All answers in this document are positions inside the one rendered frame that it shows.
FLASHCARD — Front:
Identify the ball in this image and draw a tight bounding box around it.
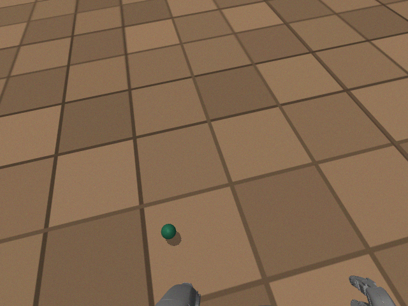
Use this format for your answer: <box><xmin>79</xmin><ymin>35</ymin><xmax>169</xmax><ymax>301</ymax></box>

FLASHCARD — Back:
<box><xmin>161</xmin><ymin>224</ymin><xmax>176</xmax><ymax>239</ymax></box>

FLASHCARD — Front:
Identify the right robot hand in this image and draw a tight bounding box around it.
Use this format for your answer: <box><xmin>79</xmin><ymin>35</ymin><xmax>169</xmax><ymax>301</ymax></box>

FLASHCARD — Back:
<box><xmin>349</xmin><ymin>275</ymin><xmax>396</xmax><ymax>306</ymax></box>

